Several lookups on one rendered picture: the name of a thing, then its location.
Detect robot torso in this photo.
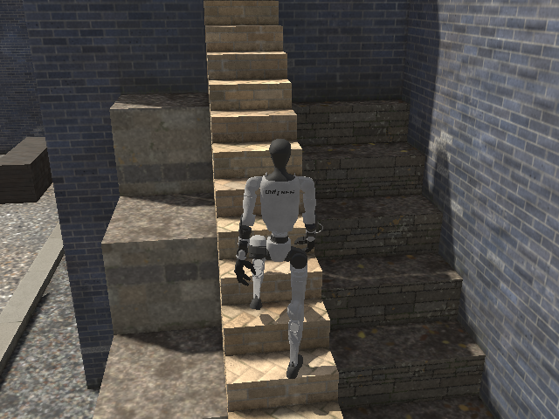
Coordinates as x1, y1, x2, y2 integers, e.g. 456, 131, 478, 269
260, 172, 300, 262

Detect left robot upper arm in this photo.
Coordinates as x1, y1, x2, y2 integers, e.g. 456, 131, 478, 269
242, 176, 262, 226

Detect right robot thigh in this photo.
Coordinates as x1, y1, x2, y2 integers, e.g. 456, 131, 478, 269
287, 246, 307, 320

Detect left robot forearm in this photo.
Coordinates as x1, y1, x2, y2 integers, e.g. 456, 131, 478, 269
236, 214, 252, 260

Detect left robot hand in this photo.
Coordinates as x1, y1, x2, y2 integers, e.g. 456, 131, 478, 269
234, 258, 256, 286

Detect right robot upper arm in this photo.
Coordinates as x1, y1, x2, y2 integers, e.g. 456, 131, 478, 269
299, 176, 316, 224

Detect right robot forearm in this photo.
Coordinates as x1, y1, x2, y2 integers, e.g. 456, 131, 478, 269
305, 212, 317, 242

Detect right robot hand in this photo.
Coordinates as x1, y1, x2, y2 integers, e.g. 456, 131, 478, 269
294, 237, 314, 253

